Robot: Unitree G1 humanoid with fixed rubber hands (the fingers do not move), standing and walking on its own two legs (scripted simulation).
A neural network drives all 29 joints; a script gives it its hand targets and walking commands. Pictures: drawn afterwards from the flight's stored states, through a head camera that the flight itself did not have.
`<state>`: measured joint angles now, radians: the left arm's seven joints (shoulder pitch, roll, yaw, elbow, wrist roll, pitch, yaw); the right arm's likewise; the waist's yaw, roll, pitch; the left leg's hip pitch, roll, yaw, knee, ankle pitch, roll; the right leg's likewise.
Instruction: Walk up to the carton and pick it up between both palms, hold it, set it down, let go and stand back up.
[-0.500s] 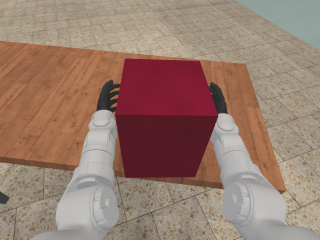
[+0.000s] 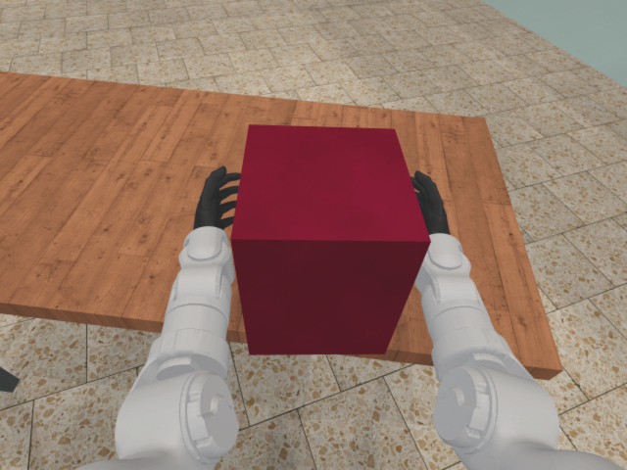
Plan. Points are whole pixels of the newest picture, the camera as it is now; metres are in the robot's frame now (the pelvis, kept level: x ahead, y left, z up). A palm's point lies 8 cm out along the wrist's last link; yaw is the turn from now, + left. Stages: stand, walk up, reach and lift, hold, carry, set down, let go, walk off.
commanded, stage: set down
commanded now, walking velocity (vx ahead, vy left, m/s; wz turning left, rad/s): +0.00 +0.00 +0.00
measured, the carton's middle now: (320, 244) +0.41 +0.02 +0.05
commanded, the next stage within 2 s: none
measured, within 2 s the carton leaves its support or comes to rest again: neither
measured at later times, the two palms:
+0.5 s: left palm (211, 231) +0.40 +0.16 +0.08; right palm (428, 234) +0.41 -0.13 +0.08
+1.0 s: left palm (210, 235) +0.39 +0.16 +0.08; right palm (429, 237) +0.40 -0.13 +0.08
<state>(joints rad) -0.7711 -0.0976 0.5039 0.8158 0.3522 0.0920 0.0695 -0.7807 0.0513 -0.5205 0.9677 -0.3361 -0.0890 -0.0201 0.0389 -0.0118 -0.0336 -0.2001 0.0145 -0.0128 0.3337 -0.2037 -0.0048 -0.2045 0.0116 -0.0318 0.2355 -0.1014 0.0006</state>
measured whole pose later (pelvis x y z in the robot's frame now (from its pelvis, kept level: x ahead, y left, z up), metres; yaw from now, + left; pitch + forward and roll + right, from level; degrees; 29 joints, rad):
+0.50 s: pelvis +0.00 +0.00 +0.00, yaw +0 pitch +4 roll -1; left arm -0.74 -0.12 0.53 0.78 0.39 0.03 0.04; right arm -0.75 0.08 -0.55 0.92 -0.38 -0.15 0.00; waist 0.03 -0.02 -0.02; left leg -0.20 0.01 -0.01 0.33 -0.20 0.00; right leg -0.20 0.01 -0.04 0.24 -0.11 0.00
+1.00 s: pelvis +0.00 +0.00 +0.00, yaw +1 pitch +3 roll -1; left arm -0.72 -0.14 0.55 0.72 0.41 0.02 0.01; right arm -0.73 0.11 -0.60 0.85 -0.42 -0.17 0.03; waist 0.03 -0.03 0.02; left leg -0.17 0.00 -0.02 0.31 -0.19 0.00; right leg -0.19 0.00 -0.04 0.25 -0.11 0.00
